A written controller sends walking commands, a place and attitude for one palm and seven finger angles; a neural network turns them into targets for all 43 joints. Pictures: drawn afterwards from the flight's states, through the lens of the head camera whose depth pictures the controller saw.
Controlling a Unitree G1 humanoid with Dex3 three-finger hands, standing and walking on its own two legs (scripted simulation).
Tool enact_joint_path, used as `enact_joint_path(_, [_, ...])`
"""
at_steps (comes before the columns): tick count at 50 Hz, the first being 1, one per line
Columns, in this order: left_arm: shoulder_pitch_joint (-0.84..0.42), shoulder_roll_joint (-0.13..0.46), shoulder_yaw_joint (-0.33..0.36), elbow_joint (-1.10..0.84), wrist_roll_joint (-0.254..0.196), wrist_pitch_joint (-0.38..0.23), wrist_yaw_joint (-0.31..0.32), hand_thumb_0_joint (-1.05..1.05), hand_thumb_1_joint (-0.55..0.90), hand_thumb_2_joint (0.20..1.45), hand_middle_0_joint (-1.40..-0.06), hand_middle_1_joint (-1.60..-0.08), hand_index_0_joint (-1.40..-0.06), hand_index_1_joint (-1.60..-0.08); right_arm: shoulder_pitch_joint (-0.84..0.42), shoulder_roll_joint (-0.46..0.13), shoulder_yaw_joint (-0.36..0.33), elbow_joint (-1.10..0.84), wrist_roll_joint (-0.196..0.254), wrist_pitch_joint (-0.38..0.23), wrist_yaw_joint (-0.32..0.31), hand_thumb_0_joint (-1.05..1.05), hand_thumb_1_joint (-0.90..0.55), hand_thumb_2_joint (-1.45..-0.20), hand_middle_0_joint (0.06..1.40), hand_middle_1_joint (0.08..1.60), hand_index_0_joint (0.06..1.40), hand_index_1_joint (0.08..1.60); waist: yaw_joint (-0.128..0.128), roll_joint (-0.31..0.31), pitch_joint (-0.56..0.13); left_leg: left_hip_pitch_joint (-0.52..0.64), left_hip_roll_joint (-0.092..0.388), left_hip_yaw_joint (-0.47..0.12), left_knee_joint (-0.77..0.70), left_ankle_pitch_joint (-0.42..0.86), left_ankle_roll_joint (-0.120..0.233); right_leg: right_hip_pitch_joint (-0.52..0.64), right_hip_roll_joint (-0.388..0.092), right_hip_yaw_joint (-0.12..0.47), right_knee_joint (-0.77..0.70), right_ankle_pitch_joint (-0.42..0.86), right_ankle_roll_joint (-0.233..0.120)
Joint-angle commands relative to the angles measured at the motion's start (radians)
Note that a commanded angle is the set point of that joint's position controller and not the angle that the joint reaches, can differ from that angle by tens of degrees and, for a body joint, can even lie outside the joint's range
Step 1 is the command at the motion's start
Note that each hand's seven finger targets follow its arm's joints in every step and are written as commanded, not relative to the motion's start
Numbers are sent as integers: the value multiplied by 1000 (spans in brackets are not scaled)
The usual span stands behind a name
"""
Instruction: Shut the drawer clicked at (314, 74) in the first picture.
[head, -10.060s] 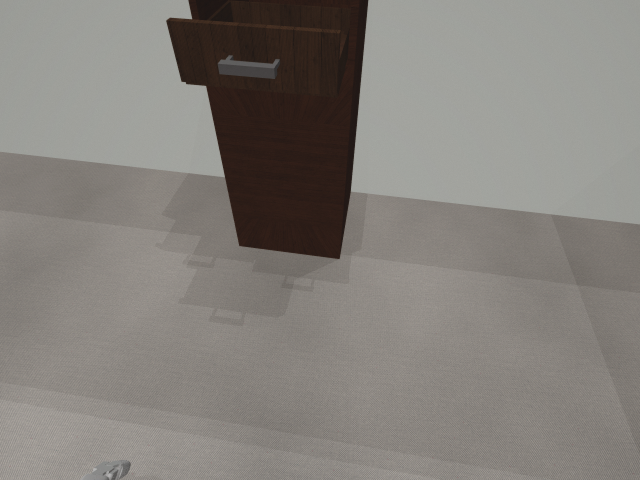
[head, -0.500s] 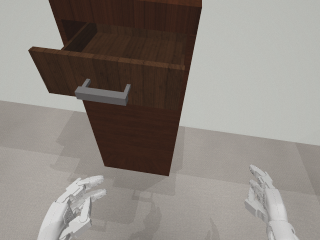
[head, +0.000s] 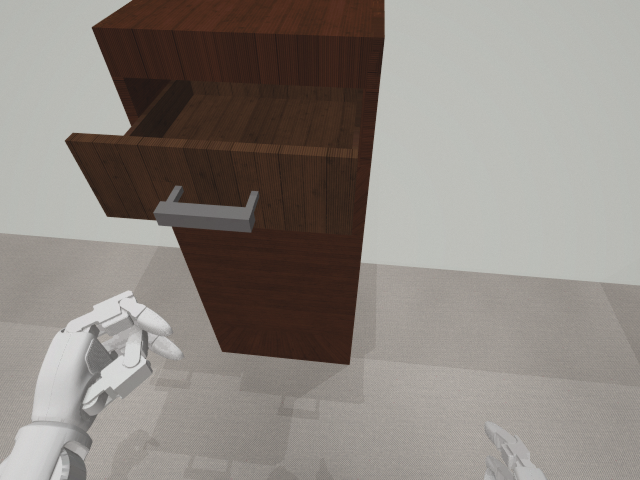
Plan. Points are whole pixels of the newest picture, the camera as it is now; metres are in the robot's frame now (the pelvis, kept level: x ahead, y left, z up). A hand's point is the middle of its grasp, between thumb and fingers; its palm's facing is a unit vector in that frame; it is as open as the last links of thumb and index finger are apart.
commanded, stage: raise the hand and make a fist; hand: left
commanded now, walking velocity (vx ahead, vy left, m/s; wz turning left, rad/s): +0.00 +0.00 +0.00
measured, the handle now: (210, 205) +0.43 +0.18 +0.13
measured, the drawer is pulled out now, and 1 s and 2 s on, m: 0.18 0.18 0.18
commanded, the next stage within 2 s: bring the fist close to the handle in 0.98 s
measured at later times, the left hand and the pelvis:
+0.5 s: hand (143, 299) +0.23 +0.17 +0.20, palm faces -0.05 -0.99 -0.12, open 3.2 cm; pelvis +0.01 +0.01 +0.02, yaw +1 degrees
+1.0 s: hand (135, 268) +0.24 +0.17 +0.23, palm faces +0.01 -0.99 -0.11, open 3.3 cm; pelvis +0.00 -0.01 +0.02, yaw +1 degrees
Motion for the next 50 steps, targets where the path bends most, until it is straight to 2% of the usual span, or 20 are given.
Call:
enact_joint_path(1, [-98,68,-79,-269,10,-84,-38,0,900,900,-1140,-1318,-1140,-1318,-177,-118,-31,-190,3,-131,0,0,-900,-900,200,300,200,300,9,37,-52,33,-48,-70,-124,167,28,53,40,30,-144,127,11])
enact_joint_path(2, [-139,71,-95,-253,8,-66,-50,0,900,900,-1160,-1340,-1160,-1340,-182,-127,-29,-182,3,-135,-9,0,-900,-900,200,300,200,300,-7,-7,-3,31,-48,-77,-125,144,34,42,42,41,-170,93,13])
enact_joint_path(6, [-265,113,-70,-309,25,-15,-36,0,900,900,-1240,-1427,-1240,-1427,-180,-133,-24,-173,11,-155,-32,0,-900,-900,200,300,200,300,10,2,-27,82,-48,-98,-180,85,37,58,42,26,-199,6,12])
enact_joint_path(7, [-304,140,-48,-329,32,-7,-18,0,900,900,-1260,-1448,-1260,-1448,-184,-135,-23,-165,7,-153,-36,0,-900,-900,200,300,200,300,15,-13,-40,101,-48,-100,-188,97,38,76,45,25,-200,19,12])
enact_joint_path(10, [-327,122,-31,-367,38,28,20,0,900,900,-1320,-1513,-1320,-1513,-200,-118,-12,-169,5,-147,-33,0,-900,-900,200,300,200,300,48,35,-102,156,-45,-103,-220,190,28,142,48,3,-182,124,0])
enact_joint_path(13, [-317,120,-8,-328,25,94,26,0,900,900,-1380,-1578,-1380,-1578,-229,-110,1,-165,4,-128,-26,0,-900,-900,200,300,200,300,67,9,-88,169,-44,-94,-234,273,24,190,49,-1,-190,231,-3])
enact_joint_path(16, [-344,93,-37,-320,20,189,5,0,900,900,-1400,-1600,-1400,-1600,-259,-105,12,-167,11,-99,-19,0,-900,-900,200,300,200,300,68,33,-51,187,-42,-83,-250,322,17,202,45,-1,-204,302,-4])
enact_joint_path(17, [-341,101,-33,-310,21,226,-5,0,900,900,-1400,-1600,-1400,-1600,-269,-112,12,-166,13,-88,-17,0,-900,-900,200,300,200,300,72,-12,-43,185,-41,-83,-253,335,21,216,47,3,-212,320,-3])
enact_joint_path(18, [-363,89,-51,-318,19,262,-16,0,900,900,-1400,-1600,-1400,-1600,-280,-108,16,-169,16,-75,-16,0,-900,-900,200,300,200,300,69,5,-32,193,-43,-78,-258,336,23,214,44,5,-221,332,-2])
enact_joint_path(22, [-444,162,29,-348,6,361,-28,0,900,900,-1400,-1600,-1400,-1600,-317,-112,25,-172,16,-34,-20,0,-900,-900,200,300,200,300,77,-56,-42,211,-48,-82,-270,349,29,235,49,7,-243,346,1])
enact_joint_path(23, [-493,160,30,-366,6,374,-27,0,900,900,-1400,-1600,-1400,-1600,-326,-108,27,-171,18,-25,-21,0,-900,-900,200,300,200,300,74,-37,-58,230,-48,-79,-275,347,29,235,47,7,-247,337,2])
enact_joint_path(29, [-728,191,52,-380,-7,390,-4,0,900,900,-1400,-1600,-1400,-1600,-362,-101,40,-151,20,-17,-35,0,-900,-900,200,300,200,300,66,24,-113,297,-53,-86,-291,316,28,241,47,9,-272,272,0])
enact_joint_path(30, [-718,152,21,-343,-9,397,-11,0,900,900,-1400,-1600,-1400,-1600,-363,-100,40,-147,21,-17,-36,0,-900,-900,200,300,200,300,60,34,-102,302,-53,-86,-292,313,27,233,47,10,-273,273,0])
enact_joint_path(33, [-603,128,17,-221,-24,447,-40,0,900,900,-1400,-1600,-1400,-1600,-362,-111,40,-134,28,-2,-34,0,-900,-900,200,300,200,300,68,-34,-50,267,-55,-83,-296,304,28,233,46,9,-284,292,1])
enact_joint_path(37, [-582,216,95,-213,-17,497,-50,0,900,900,-1400,-1600,-1400,-1600,-384,-123,31,-150,29,30,-30,0,-900,-900,200,300,200,300,89,-57,-44,237,-60,-75,-295,283,31,247,43,29,-295,265,5])
enact_joint_path(40, [-644,207,89,-329,-10,463,-27,0,900,900,-1400,-1600,-1400,-1600,-391,-107,31,-180,28,32,-24,0,-900,-900,200,300,200,300,81,-22,-116,271,-60,-69,-288,305,32,257,39,25,-277,273,6])
enact_joint_path(43, [-708,258,131,-397,-13,393,4,0,900,900,-1400,-1600,-1400,-1600,-383,-107,31,-178,20,11,-28,0,-900,-900,200,300,200,300,77,15,-143,296,-56,-71,-287,293,31,258,41,30,-285,238,5])
enact_joint_path(46, [-679,211,96,-355,-14,351,10,0,900,900,-1400,-1600,-1400,-1600,-361,-105,30,-163,22,-4,-32,0,-900,-900,200,300,200,300,65,53,-110,299,-53,-62,-289,280,27,237,42,25,-291,237,5])
enact_joint_path(47, [-674,215,96,-307,-14,353,8,0,900,900,-1400,-1600,-1400,-1600,-359,-114,29,-151,21,-9,-33,0,-900,-900,200,300,200,300,63,10,-83,283,-51,-64,-288,265,29,230,43,32,-305,222,7])
enact_joint_path(50, [-649,199,71,-204,-13,391,-15,0,900,900,-1400,-1600,-1400,-1600,-361,-120,27,-137,30,-4,-38,0,-900,-900,200,300,200,300,56,12,2,245,-53,-62,-294,219,30,200,40,37,-320,181,10])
